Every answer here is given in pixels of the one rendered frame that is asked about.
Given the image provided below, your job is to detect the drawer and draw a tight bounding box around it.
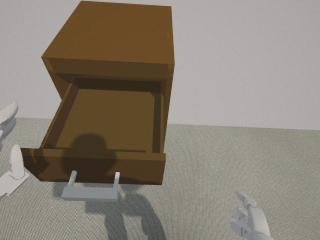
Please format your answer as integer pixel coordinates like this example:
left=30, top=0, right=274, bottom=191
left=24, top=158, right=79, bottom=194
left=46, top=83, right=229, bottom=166
left=20, top=76, right=166, bottom=185

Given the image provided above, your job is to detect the right robot hand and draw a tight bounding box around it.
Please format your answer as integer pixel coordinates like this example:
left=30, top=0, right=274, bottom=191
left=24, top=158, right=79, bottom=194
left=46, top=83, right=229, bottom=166
left=231, top=190, right=271, bottom=240

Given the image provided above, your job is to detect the handle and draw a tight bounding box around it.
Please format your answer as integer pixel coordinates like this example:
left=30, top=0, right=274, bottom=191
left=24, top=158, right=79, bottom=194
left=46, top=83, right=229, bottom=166
left=61, top=170, right=120, bottom=202

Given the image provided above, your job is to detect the left robot hand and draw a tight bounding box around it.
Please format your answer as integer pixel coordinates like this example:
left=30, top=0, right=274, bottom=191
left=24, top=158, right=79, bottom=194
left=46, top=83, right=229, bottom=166
left=0, top=102, right=30, bottom=200

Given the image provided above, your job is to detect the cabinet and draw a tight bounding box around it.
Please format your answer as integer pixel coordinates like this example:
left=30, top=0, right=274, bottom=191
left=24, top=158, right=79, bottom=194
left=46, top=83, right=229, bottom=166
left=41, top=0, right=175, bottom=149

